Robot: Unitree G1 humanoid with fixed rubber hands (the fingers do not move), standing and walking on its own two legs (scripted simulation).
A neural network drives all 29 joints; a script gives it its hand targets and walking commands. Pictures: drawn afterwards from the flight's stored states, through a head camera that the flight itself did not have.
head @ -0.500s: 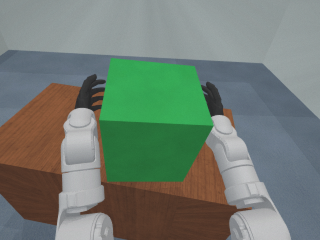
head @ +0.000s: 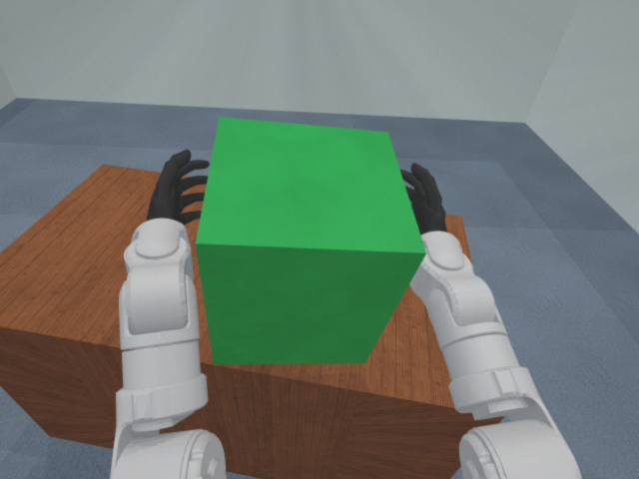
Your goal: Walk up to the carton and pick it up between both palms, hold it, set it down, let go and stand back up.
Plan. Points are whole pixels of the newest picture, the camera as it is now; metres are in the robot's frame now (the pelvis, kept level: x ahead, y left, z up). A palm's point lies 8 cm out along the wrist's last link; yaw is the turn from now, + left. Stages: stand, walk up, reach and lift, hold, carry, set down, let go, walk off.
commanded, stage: hold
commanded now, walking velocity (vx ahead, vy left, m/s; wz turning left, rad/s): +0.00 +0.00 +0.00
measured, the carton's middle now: (298, 250) +0.37 +0.01 +0.13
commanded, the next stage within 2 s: none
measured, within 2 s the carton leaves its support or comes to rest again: neither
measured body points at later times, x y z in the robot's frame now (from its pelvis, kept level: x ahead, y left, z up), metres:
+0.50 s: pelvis +0.00 +0.00 +0.00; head -0.05 +0.03 +0.45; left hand +0.36 +0.16 +0.20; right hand +0.37 -0.14 +0.19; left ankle +0.02 +0.13 -0.75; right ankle +0.01 -0.11 -0.75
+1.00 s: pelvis +0.00 +0.00 +0.00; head -0.04 +0.03 +0.45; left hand +0.37 +0.16 +0.20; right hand +0.37 -0.14 +0.19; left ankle +0.02 +0.13 -0.75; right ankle +0.01 -0.11 -0.75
